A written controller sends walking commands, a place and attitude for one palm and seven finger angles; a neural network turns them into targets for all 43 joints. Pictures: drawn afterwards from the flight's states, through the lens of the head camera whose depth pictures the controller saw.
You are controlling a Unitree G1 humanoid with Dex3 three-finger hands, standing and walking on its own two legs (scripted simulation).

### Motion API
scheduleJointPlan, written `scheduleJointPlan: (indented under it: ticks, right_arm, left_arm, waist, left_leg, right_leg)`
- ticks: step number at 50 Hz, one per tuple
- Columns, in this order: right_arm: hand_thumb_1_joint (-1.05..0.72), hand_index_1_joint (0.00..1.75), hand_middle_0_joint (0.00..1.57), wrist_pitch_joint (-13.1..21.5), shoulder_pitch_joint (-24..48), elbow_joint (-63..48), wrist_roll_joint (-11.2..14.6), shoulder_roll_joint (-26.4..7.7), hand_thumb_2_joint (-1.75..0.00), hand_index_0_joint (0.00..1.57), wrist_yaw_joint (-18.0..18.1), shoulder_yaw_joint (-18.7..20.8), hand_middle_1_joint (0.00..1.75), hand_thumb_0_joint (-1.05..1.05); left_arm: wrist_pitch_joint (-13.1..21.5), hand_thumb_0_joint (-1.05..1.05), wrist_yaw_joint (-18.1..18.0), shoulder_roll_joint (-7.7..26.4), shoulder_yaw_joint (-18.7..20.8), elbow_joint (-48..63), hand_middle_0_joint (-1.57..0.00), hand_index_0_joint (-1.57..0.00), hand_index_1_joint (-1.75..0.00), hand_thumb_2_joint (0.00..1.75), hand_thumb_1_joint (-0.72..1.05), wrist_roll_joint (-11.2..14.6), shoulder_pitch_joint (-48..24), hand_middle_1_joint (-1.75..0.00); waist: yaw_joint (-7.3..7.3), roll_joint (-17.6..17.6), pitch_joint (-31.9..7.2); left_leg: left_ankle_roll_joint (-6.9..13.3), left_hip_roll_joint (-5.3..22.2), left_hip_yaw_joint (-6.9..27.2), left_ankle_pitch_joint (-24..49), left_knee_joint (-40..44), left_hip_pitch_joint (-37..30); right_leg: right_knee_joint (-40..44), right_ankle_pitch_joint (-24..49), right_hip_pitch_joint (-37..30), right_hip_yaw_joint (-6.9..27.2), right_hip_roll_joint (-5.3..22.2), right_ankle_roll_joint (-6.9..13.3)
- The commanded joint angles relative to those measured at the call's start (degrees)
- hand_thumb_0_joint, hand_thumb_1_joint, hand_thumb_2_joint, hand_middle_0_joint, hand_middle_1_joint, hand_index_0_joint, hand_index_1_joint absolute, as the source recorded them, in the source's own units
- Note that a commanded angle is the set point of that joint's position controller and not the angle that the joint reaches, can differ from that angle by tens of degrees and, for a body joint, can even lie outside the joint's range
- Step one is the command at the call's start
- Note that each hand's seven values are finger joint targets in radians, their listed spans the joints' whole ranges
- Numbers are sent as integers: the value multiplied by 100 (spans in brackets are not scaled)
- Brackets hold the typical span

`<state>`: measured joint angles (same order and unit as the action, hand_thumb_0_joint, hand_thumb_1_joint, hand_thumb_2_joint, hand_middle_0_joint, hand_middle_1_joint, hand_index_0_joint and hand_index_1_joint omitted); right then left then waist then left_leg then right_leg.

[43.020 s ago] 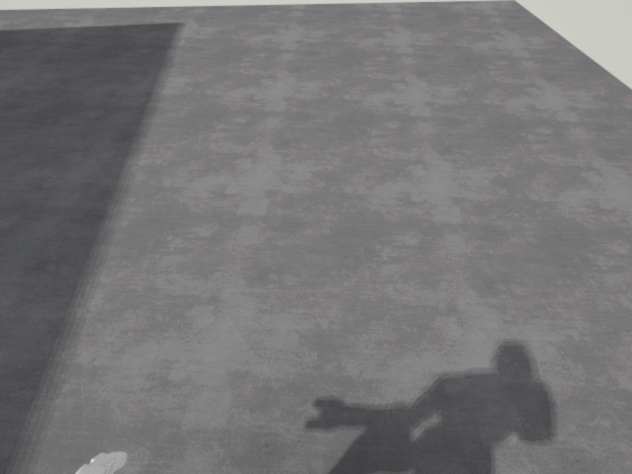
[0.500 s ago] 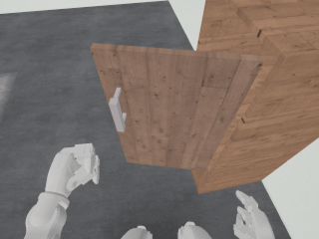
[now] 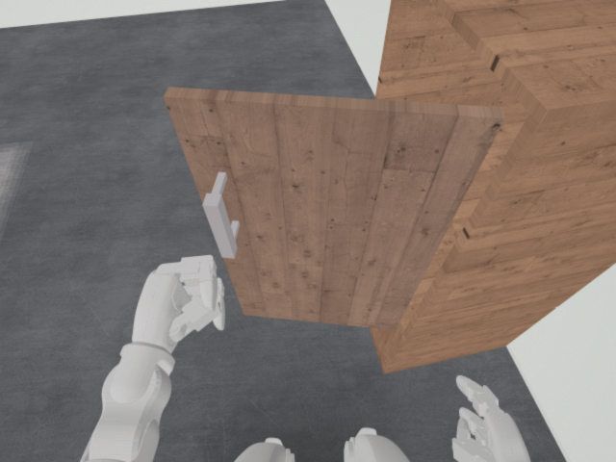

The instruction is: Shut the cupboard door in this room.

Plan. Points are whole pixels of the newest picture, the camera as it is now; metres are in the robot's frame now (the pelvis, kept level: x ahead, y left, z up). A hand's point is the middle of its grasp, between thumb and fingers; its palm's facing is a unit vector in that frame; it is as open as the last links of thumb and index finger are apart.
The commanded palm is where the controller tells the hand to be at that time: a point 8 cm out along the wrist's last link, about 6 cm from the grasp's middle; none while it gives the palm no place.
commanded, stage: bring the fist close to the handle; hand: left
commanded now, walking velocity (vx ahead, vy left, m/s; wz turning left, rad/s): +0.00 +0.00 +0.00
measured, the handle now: (225, 217) +0.42 +0.14 +0.06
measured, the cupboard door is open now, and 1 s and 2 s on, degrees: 72 71 51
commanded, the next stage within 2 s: push the door shut along its arc in 0.54 s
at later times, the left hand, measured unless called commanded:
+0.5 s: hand (230, 291) +0.31 +0.11 +0.06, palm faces -0.08 -1.00 -0.03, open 3.1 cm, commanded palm +0.29 +0.17 +0.06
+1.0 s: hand (246, 258) +0.36 +0.10 +0.06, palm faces -0.17 -0.98 -0.05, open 3.1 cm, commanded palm +0.35 +0.15 +0.06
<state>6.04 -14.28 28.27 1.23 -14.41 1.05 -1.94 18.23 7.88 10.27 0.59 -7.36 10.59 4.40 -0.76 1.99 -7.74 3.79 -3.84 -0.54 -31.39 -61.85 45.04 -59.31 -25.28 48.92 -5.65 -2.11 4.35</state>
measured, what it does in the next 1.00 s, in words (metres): stands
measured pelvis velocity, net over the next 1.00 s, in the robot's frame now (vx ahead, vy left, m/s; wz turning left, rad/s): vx -0.01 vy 0.00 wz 0.00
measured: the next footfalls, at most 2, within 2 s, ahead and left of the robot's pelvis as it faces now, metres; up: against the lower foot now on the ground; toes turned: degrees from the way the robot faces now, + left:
none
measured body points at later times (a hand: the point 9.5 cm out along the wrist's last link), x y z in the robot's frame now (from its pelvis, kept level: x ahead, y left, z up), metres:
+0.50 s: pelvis +0.00 +0.00 +0.01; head +0.07 -0.01 +0.45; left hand +0.31 +0.17 +0.06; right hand +0.15 -0.24 -0.09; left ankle -0.01 +0.08 -0.66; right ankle +0.04 -0.08 -0.66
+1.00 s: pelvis -0.01 +0.00 +0.00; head +0.06 -0.01 +0.45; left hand +0.36 +0.15 +0.07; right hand +0.14 -0.24 -0.10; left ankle -0.01 +0.08 -0.66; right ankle +0.04 -0.08 -0.66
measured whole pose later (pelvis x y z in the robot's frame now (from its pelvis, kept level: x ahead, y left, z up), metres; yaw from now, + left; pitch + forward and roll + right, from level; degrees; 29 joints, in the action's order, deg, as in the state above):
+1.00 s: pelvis -0.01 +0.00 +0.00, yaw +0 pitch +15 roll +0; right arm 2.9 -13.9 31.5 1.8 -14.2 0.8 -2.0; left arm 19.4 8.1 10.3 0.7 -28.0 8.9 -16.6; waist -2.1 1.7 -6.9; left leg 3.5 -4.1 -1.0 -29.6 -59.9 44.9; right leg -58.2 -23.9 49.1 -5.2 -1.8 4.6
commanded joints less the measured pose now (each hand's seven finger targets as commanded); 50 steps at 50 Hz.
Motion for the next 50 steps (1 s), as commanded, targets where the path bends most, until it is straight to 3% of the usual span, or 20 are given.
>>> scheduleJointPlan:
  ticks: [1, 4, 7, 8, 9, 11, 14, 18, 21, 23, 27, 29, 31, 33, 35, 37, 41, 45, 49, 50]
  right_arm:
    - [-90, 30, 20, 221, 150, -790, -10, -648, -90, 20, 7, 303, 30, 0]
    - [-90, 30, 20, 155, 111, -749, -27, -660, -90, 20, -5, 308, 30, 0]
    - [-90, 30, 20, 87, 98, -716, -29, -621, -90, 20, -49, 304, 30, 0]
    - [-90, 30, 20, 65, 82, -709, -36, -630, -90, 20, -57, 317, 30, 0]
    - [-90, 30, 20, 31, 62, -720, -47, -649, -90, 20, -58, 328, 30, 0]
    - [-90, 30, 20, -27, 89, -774, -35, -596, -90, 20, -89, 312, 30, 0]
    - [-90, 30, 20, -84, 99, -792, -34, -618, -90, 20, -97, 331, 30, 0]
    - [-90, 30, 20, -64, 133, -761, -31, -595, -90, 20, -102, 334, 30, 0]
    - [-90, 30, 20, -41, 152, -680, -25, -620, -90, 20, -69, 346, 30, 0]
    - [-90, 30, 20, -20, 177, -657, -24, -625, -90, 20, -63, 359, 30, 0]
    - [-90, 30, 20, -6, 159, -684, -13, -608, -90, 20, -74, 362, 30, 0]
    - [-90, 30, 20, -29, 128, -694, -18, -640, -90, 20, -73, 368, 30, 0]
    - [-90, 30, 20, -55, 182, -691, -14, -611, -90, 20, -71, 345, 30, 0]
    - [-90, 30, 20, -79, 205, -696, -16, -627, -90, 20, -61, 348, 30, 0]
    - [-90, 30, 20, -84, 224, -671, -16, -632, -90, 20, -38, 324, 30, 0]
    - [-90, 30, 20, -69, 215, -596, -10, -639, -90, 20, -14, 324, 30, 0]
    - [-90, 30, 20, -42, 171, -476, 20, -664, -90, 20, 22, 305, 30, 0]
    - [-90, 30, 20, -54, 45, -414, 41, -692, -90, 20, 15, 315, 30, 0]
    - [-90, 30, 20, -105, -110, -338, 51, -739, -90, 20, 9, 326, 30, 0]
    - [-90, 30, 20, -107, -116, -330, 57, -727, -90, 20, 5, 341, 30, 0]
  left_arm:
    - [371, 0, -161, 285, 54, 1084, -130, -130, -150, 90, 90, -21, -1572, -150]
    - [338, 0, -285, 349, 150, 836, -130, -130, -150, 90, 90, -73, -1657, -150]
    - [319, 0, -380, 150, -10, 607, -130, -130, -150, 90, 90, -143, -1854, -150]
    - [330, 0, -414, 245, 110, 593, -130, -130, -150, 90, 90, -142, -1861, -150]
    - [340, 0, -450, 447, 350, 548, -130, -130, -150, 90, 90, -144, -1639, -150]
    - [350, 0, -428, 260, 218, 498, -130, -130, -150, 90, 90, -151, -1485, -150]
    - [432, 0, -419, 366, 309, 533, -130, -130, -150, 90, 90, -155, -1464, -150]
    - [595, 0, -359, 129, 18, 670, -130, -130, -150, 90, 90, -150, -1667, -150]
    - [650, 0, -318, 205, 79, 535, -130, -130, -150, 90, 90, -111, -1887, -150]
    - [706, 0, -298, 221, 49, 677, -130, -130, -150, 90, 90, -135, -1986, -150]
    - [662, 0, -297, 126, -45, 740, -130, -130, -150, 90, 90, -110, -1713, -150]
    - [600, 0, -322, 245, 71, 639, -130, -130, -150, 90, 90, -120, -1497, -150]
    - [551, 0, -341, 130, -25, 519, -130, -130, -150, 90, 90, -129, -1748, -150]
    - [554, 0, -368, 283, 138, 450, -130, -130, -150, 90, 90, -160, -1741, -150]
    - [576, 0, -335, 336, 90, 435, -130, -130, -150, 90, 90, -197, -2230, -150]
    - [650, 0, -304, 457, 192, 326, -130, -130, -150, 90, 90, -188, -2651, -150]
    - [600, 0, -125, 391, 49, -145, -130, -130, -150, 90, 90, -150, -3300, -150]
    - [494, 0, 21, 411, 139, -635, -130, -130, -150, 90, 90, -87, -3530, -150]
    - [474, 0, 97, 552, 284, -1157, -130, -130, -150, 90, 90, -86, -4103, -150]
    - [503, 0, 135, 418, 166, -1244, -130, -130, -150, 90, 90, -96, -4181, -150]
  waist:
    - [-119, -118, -1538]
    - [-73, -278, -1651]
    - [-87, -244, -1604]
    - [-78, -305, -1658]
    - [47, -404, -1775]
    - [50, -332, -1704]
    - [51, -412, -1576]
    - [-79, -312, -1501]
    - [-143, -421, -1442]
    - [-117, -167, -1635]
    - [-70, -161, -1725]
    - [-48, -340, -1687]
    - [-123, -381, -1404]
    - [-75, -386, -1413]
    - [-161, -367, -1377]
    - [-196, -396, -1457]
    - [-327, -242, -1600]
    - [-253, -145, -1805]
    - [-348, -415, -1697]
    - [-383, -435, -1717]
  left_leg:
    - [-216, 251, 398, 1546, 976, -243]
    - [-218, 248, 388, 1721, 990, -254]
    - [-241, 255, 370, 1780, 1034, -321]
    - [-237, 251, 349, 1795, 1033, -303]
    - [-241, 243, 338, 1881, 1054, -254]
    - [-242, 235, 278, 1970, 1100, -284]
    - [-230, 240, 263, 1903, 1124, -235]
    - [-213, 250, 277, 1798, 1101, -319]
    - [-197, 238, 285, 1563, 1050, -195]
    - [-215, 241, 316, 1605, 1072, -346]
    - [-225, 238, 335, 1839, 1101, -458]
    - [-216, 245, 334, 1872, 1100, -398]
    - [-206, 237, 315, 1573, 1121, -273]
    - [-207, 232, 307, 1466, 1123, -249]
    - [-187, 223, 304, 1348, 1084, -184]
    - [-187, 228, 332, 1289, 1051, -197]
    - [-183, 240, 346, 1310, 1000, -270]
    - [-210, 225, 348, 1619, 1063, -371]
    - [-203, 225, 331, 1549, 1069, -198]
    - [-193, 227, 319, 1514, 1067, -212]
  right_leg:
    - [799, 1131, -1646, 609, 246, -226]
    - [781, 1345, -1797, 608, 231, -218]
    - [783, 1454, -1777, 581, 242, -220]
    - [803, 1501, -1858, 610, 247, -227]
    - [786, 1596, -2051, 632, 236, -209]
    - [812, 1787, -2126, 636, 255, -214]
    - [873, 1722, -2165, 682, 249, -209]
    - [890, 1641, -1990, 668, 254, -221]
    - [944, 1385, -1904, 734, 275, -245]
    - [879, 1368, -1857, 684, 266, -219]
    - [846, 1602, -1954, 635, 255, -212]
    - [857, 1624, -1985, 632, 239, -218]
    - [953, 1342, -1844, 660, 268, -242]
    - [964, 1205, -1855, 688, 264, -229]
    - [983, 1084, -1803, 737, 288, -237]
    - [976, 1004, -1774, 759, 282, -237]
    - [951, 1069, -1668, 748, 284, -240]
    - [896, 1435, -1813, 707, 277, -216]
    - [927, 1405, -1813, 722, 279, -236]
    - [949, 1384, -1774, 730, 285, -250]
